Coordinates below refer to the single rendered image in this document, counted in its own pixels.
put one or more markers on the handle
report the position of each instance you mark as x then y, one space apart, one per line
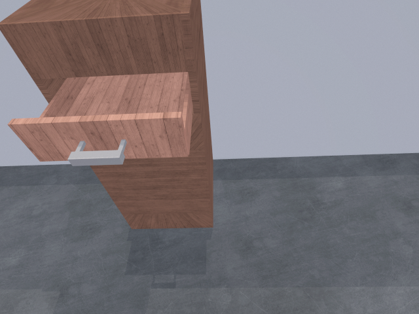
99 157

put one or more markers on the cabinet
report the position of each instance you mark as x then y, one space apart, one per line
59 39

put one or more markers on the drawer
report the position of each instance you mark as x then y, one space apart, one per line
152 112

